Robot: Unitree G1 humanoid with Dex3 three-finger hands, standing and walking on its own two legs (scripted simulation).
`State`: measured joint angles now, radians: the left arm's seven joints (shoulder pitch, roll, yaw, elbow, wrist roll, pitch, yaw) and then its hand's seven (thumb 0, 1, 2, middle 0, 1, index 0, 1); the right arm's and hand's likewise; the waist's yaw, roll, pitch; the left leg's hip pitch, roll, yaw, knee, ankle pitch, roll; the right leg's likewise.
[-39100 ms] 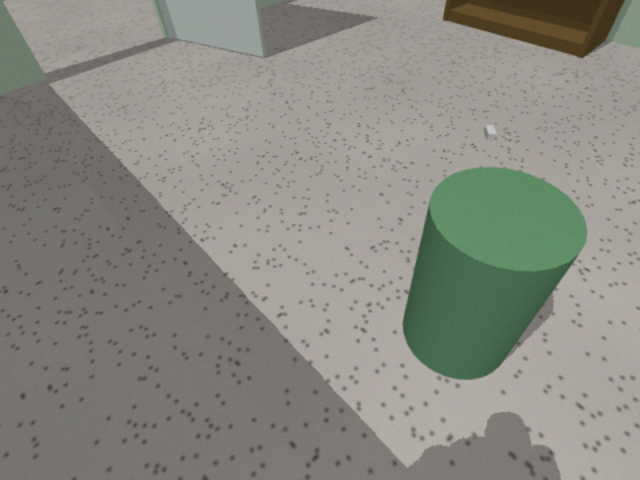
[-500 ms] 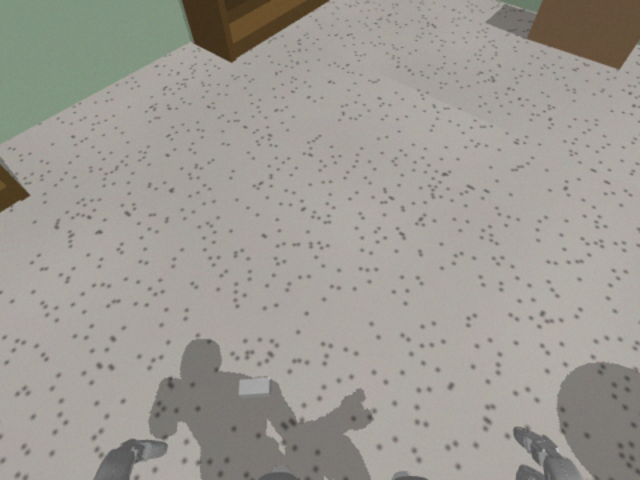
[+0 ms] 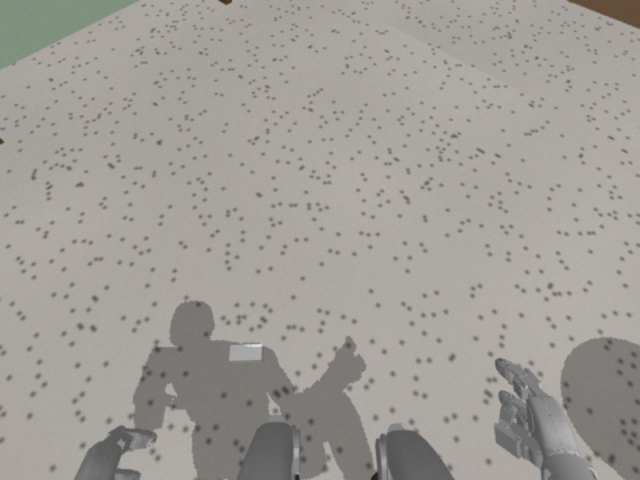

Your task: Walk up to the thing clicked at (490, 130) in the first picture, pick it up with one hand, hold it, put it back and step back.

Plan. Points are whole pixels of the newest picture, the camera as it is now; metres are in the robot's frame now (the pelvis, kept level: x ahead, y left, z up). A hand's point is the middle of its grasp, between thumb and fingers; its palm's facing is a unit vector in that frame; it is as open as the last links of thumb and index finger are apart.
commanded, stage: rise first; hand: left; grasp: from above
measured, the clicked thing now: (246, 354) +0.42 +0.23 -0.65
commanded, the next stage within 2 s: none
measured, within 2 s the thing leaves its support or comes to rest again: neither
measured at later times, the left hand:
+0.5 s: hand (172, 419) +0.23 +0.29 -0.31, palm faces -0.46 -0.47 -0.76, open 12.3 cm
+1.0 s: hand (191, 387) +0.31 +0.30 -0.44, palm faces -0.47 -0.13 -0.87, open 11.4 cm
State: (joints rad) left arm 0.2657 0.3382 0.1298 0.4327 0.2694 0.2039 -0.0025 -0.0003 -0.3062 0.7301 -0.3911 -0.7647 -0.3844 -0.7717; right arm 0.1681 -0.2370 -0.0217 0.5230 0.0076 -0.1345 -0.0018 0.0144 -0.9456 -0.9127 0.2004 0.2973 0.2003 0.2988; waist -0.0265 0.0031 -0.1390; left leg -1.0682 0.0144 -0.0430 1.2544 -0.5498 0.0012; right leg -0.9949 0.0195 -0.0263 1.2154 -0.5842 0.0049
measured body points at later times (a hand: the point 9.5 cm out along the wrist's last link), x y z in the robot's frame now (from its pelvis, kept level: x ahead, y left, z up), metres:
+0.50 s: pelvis -0.06 -0.01 -0.17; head +0.13 +0.00 +0.24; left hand +0.25 +0.31 -0.26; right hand +0.13 -0.28 -0.29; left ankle +0.02 +0.11 -0.63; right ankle +0.00 -0.13 -0.63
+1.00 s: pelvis -0.09 +0.00 -0.29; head +0.12 +0.04 +0.10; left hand +0.33 +0.31 -0.39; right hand +0.00 -0.28 -0.41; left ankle +0.02 +0.11 -0.63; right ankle +0.00 -0.13 -0.63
